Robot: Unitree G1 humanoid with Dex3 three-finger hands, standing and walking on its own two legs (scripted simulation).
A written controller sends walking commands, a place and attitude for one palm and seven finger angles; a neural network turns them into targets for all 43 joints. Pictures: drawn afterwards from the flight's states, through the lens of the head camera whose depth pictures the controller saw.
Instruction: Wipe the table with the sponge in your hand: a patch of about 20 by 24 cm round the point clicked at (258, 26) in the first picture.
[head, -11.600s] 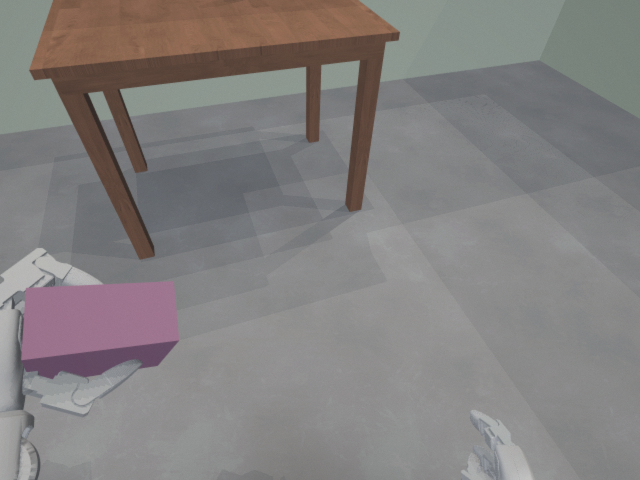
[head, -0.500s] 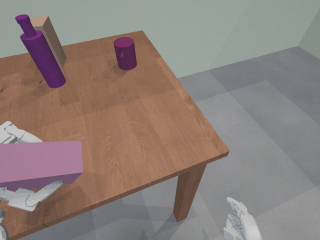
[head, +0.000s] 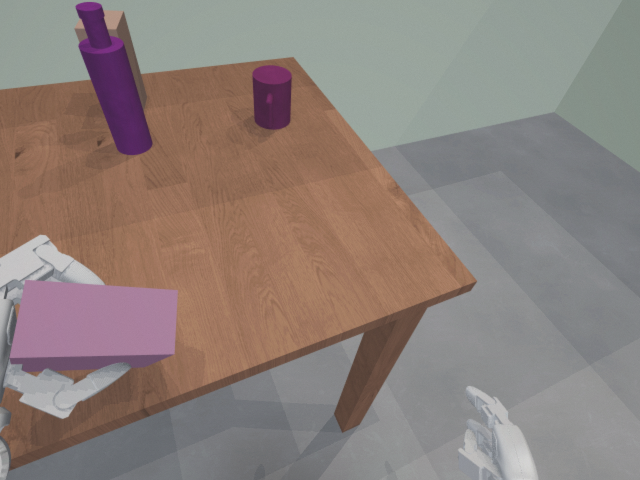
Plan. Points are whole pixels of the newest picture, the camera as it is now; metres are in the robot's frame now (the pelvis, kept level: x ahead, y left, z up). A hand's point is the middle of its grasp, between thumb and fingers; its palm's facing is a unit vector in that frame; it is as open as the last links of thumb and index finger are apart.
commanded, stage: come to a stop and stand still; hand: left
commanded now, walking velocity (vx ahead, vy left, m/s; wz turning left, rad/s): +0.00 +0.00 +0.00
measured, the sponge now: (117, 331) +0.22 +0.21 +0.13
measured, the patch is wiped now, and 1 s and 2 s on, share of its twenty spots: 0.00 0.00 0.00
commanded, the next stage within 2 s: look again from close up in 0.44 s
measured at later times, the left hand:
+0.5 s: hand (3, 347) +0.19 +0.28 +0.15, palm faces +0.45 -0.81 -0.38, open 10.0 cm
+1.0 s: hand (60, 290) +0.24 +0.26 +0.16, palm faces +0.40 -0.82 -0.42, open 10.0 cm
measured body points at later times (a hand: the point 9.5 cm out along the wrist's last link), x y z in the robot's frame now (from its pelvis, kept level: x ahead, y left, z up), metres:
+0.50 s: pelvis -0.01 +0.01 +0.00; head +0.00 +0.04 +0.45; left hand +0.16 +0.32 +0.18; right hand +0.19 -0.19 -0.06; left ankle +0.06 +0.08 -0.73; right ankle +0.02 -0.14 -0.73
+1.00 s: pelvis +0.04 +0.00 +0.01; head +0.07 +0.02 +0.45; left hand +0.21 +0.30 +0.19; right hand +0.24 -0.20 -0.06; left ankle +0.06 +0.08 -0.73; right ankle +0.02 -0.14 -0.73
